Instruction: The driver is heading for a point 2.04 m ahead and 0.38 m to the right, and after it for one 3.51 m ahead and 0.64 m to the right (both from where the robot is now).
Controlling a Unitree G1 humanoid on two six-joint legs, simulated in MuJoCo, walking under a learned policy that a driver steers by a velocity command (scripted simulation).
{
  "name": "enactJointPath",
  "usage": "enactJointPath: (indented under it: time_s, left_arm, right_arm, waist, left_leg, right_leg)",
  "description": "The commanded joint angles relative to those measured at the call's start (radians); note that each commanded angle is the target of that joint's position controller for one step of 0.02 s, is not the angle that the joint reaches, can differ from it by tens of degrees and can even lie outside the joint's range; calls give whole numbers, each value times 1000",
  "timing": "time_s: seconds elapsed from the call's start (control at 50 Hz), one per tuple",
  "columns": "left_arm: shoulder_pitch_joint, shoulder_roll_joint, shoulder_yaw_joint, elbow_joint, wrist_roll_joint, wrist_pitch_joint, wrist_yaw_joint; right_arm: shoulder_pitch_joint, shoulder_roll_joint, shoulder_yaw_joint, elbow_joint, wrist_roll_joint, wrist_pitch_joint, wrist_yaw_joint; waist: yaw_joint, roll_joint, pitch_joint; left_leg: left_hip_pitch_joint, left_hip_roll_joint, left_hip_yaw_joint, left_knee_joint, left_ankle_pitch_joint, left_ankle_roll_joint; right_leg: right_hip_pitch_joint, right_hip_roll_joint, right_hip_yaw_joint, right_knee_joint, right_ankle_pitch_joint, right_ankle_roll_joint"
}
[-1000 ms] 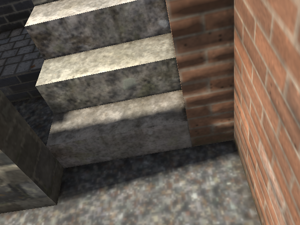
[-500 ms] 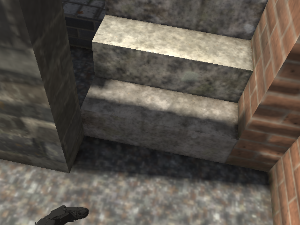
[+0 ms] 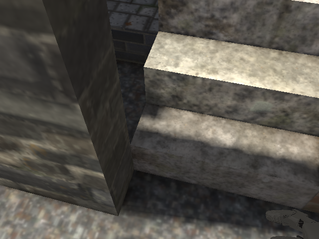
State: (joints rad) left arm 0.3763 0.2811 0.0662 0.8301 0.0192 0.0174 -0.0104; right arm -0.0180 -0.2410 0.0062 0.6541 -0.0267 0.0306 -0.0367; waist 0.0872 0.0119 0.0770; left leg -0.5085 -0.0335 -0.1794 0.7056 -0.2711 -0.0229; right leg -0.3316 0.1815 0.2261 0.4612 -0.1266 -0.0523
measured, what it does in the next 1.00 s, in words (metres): walks ahead, turning right: left foot, then right foot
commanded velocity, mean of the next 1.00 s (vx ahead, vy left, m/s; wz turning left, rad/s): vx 0.67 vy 0.00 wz -0.35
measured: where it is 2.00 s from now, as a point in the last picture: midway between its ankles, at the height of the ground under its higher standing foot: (248, 174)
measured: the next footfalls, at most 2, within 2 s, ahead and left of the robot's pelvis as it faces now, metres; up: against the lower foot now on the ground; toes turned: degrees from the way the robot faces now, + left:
left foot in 0.04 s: +0.14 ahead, +0.14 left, +0.00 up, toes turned -12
right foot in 0.54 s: +0.10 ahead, -0.15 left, +0.00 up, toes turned -29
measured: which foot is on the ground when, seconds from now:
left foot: up 0.00-0.02, down 0.04-0.52, up 0.54-0.90, down 0.92-1.00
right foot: down 0.00-0.06, up 0.08-0.52, down 0.54-0.92, up 0.94-1.00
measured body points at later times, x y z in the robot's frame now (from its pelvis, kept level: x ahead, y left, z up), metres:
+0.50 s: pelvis +0.10 -0.02 +0.01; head +0.09 -0.03 +0.46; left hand +0.41 +0.11 -0.04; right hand -0.01 -0.31 -0.11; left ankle +0.10 +0.15 -0.73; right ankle +0.06 -0.14 -0.72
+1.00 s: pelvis +0.35 -0.17 -0.02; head +0.39 -0.19 +0.43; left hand +0.55 +0.02 -0.13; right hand +0.37 -0.48 -0.12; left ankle +0.42 -0.16 -0.74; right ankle +0.13 -0.21 -0.58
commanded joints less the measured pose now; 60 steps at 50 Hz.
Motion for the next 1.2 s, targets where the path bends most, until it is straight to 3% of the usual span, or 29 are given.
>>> enactJointPath:
  time_s: [0.02, 0.04, 0.06, 0.08, 0.1, 0.14, 0.2, 0.26, 0.36, 0.46, 0.52, 0.54, 0.56, 0.58, 0.62, 0.7, 0.78, 0.82, 0.88, 0.9, 0.92, 0.94, 0.96, 0.98, 1.02, 1.06, 1.08, 1.14, 1.2]
  left_arm:
    - [-143, 178, 53, -138, 2, 23, -7]
    - [-121, 138, 46, -148, -3, 21, -4]
    - [-23, 84, 33, -137, -17, 17, 6]
    - [-19, 85, 37, -183, -25, 14, 6]
    - [-54, 175, 61, -169, 9, 10, 10]
    - [-39, 162, 64, -155, 16, 28, 2]
    - [-64, 150, 62, -181, 17, 46, -50]
    - [-198, 134, 54, -237, 9, 41, -83]
    - [-298, 105, 34, -277, 19, 28, -104]
    - [-255, 102, 7, -245, 18, -15, -100]
    - [-69, 94, 0, -155, 31, -50, -70]
    - [122, 134, 13, -93, 50, -69, -55]
    - [191, 329, 52, -122, 32, -85, -16]
    - [123, 286, 53, -147, 26, -86, 11]
    - [5, 191, 24, -165, 20, -93, 11]
    - [-40, 94, -7, -127, -8, -148, 5]
    - [-34, 134, 7, -83, -13, -190, 6]
    - [-73, 119, 1, -62, -8, -198, 21]
    - [-130, 138, -4, -84, 14, -172, 47]
    - [-153, 145, -2, -95, 8, -157, 53]
    - [-211, 159, -2, -116, 0, -148, 56]
    - [-266, 34, -35, -154, 22, -163, 55]
    - [-26, -31, -68, -199, 11, -157, 53]
    - [-29, 36, -59, -184, 25, -171, 66]
    - [-160, 51, -58, -233, 66, -161, 63]
    - [-249, 4, -76, -288, 92, -118, 54]
    - [-262, -49, -95, -307, 96, -98, 51]
    - [-304, -58, -106, -377, 71, -76, 67]
    - [-358, -73, -123, -406, 58, -64, 78]
  right_arm:
    - [163, -100, -24, -16, 10, 0, -5]
    - [185, -112, -26, -15, 6, -23, -9]
    - [160, -163, -37, -30, -2, -44, -18]
    - [91, -253, -61, -61, -28, -43, -14]
    - [70, -215, -63, -58, -24, -49, -14]
    - [74, -119, -45, -52, -4, -60, -6]
    - [134, -131, -57, -42, -13, -65, 8]
    - [236, -150, -70, -23, -21, -81, 6]
    - [337, -205, -96, 9, -15, -107, -1]
    - [281, -242, -119, 29, -21, -130, 27]
    - [285, -180, -97, 55, -15, -104, 44]
    - [222, -110, -71, 34, -28, -107, 50]
    - [131, -45, -47, -77, -11, -129, 59]
    - [85, -135, -63, -61, -27, -141, 70]
    - [141, -174, -74, -3, -12, -151, 93]
    - [128, -115, -54, 13, -24, -119, 96]
    - [4, -48, -18, -16, 19, -127, 80]
    - [97, -67, -28, 17, 16, -103, 58]
    - [270, -125, -58, 61, -14, -102, 27]
    - [407, -135, -74, 99, -16, -109, 28]
    - [562, -157, -94, 139, -23, -118, 23]
    - [591, -238, -114, 178, -16, -116, 14]
    - [503, -349, -137, 116, -18, -107, 5]
    - [378, -325, -148, 52, -17, -94, -6]
    - [291, -210, -110, 54, 1, -81, -9]
    - [295, -182, -89, 72, 19, -88, -5]
    - [288, -196, -83, 69, 8, -84, -9]
    - [336, -215, -73, 92, 15, -96, -14]
    - [361, -236, -73, 93, -11, -78, -39]
  waist:
    - [-133, -178, -121]
    - [-132, -131, -125]
    - [-77, 35, -188]
    - [-70, 210, -185]
    - [-69, 162, -129]
    - [-51, 122, -144]
    - [-80, 191, -151]
    - [-146, 143, -122]
    - [-161, 117, -68]
    - [-96, 168, -51]
    - [4, -11, -6]
    - [96, -189, -72]
    - [110, -480, -91]
    - [98, -261, -84]
    - [-8, -102, -65]
    - [-83, -76, -22]
    - [-71, -63, 0]
    - [-130, -144, -77]
    - [-210, -133, -192]
    - [-281, -99, -245]
    - [-360, -35, -257]
    - [-293, 252, -153]
    - [-126, 352, -359]
    - [-138, 107, -377]
    - [-97, -149, -211]
    - [-81, -139, -134]
    - [-70, -95, -124]
    - [-52, -70, -96]
    - [-82, 67, -147]
  left_leg:
    - [347, -45, 79, -204, 16, 8]
    - [415, 11, 48, -346, 73, 28]
    - [508, 233, -110, -438, -6, 72]
    - [461, 423, -330, -499, -83, 179]
    - [380, 415, -282, -504, 26, 221]
    - [367, 305, -113, -481, 51, 194]
    - [443, 282, -35, -534, -161, 159]
    - [515, 318, -5, -561, -225, 145]
    - [478, 390, 29, -634, -357, 148]
    - [223, 307, 222, -607, -268, 123]
    - [-24, 226, 339, -335, -263, 141]
    - [-194, 135, 379, 59, -280, 133]
    - [-512, 27, 298, 331, -312, 104]
    - [-585, 129, 125, 443, -168, 117]
    - [-475, 183, 137, 399, 30, 99]
    - [-264, 143, 200, 285, 220, 51]
    - [10, 67, 240, -97, 351, 83]
    - [111, 27, 248, -39, 330, 122]
    - [194, -49, 312, -41, 141, 181]
    - [344, -85, 337, -128, 182, 204]
    - [533, -53, 278, -221, 228, 239]
    - [696, 102, 24, -172, 714, 281]
    - [818, 325, -397, -277, 975, 503]
    - [731, 323, -453, -375, 533, 518]
    - [448, 250, -361, -449, 239, 414]
    - [317, 179, -268, -435, 363, 375]
    - [272, 144, -225, -372, 495, 391]
    - [137, 63, -139, -324, 701, 332]
    - [265, 47, -149, -336, 806, 308]
  right_leg:
    - [-138, -156, 299, -99, -71, -49]
    - [-149, -132, 291, -24, -148, -10]
    - [-165, -73, 163, 146, -399, 33]
    - [-283, 27, -67, 362, -457, 61]
    - [-286, -65, -112, 486, -394, 74]
    - [-262, -109, -138, 606, -278, 86]
    - [-359, -158, -201, 728, -220, 80]
    - [-432, -196, -200, 678, -189, 67]
    - [-391, -233, -197, 527, -157, 45]
    - [23, -183, -316, 182, -260, 2]
    - [408, -115, -373, -54, -269, -27]
    - [601, -241, -165, -98, -374, -28]
    - [666, -526, 373, -286, -625, -138]
    - [582, -588, 463, -325, -722, -208]
    - [457, -491, 258, -310, -502, -151]
    - [245, -323, -60, -345, 54, -116]
    - [155, -333, -218, -432, 452, -71]
    - [245, -359, -281, -355, 756, -53]
    - [369, -381, -328, 71, 1240, -17]
    - [315, -360, -345, 299, 1225, -18]
    - [127, -272, -354, 671, 899, -12]
    - [-301, -78, -359, 1099, -199, 21]
    - [-473, -54, -175, 1357, -291, 50]
    - [-445, -143, -66, 1368, -191, 55]
    - [-447, -211, -78, 1286, -119, 63]
    - [-475, -204, -153, 1317, -108, 77]
    - [-532, -177, -204, 1442, -142, 79]
    - [-522, -180, -234, 1280, -132, 85]
    - [-523, -201, -265, 1207, -223, 73]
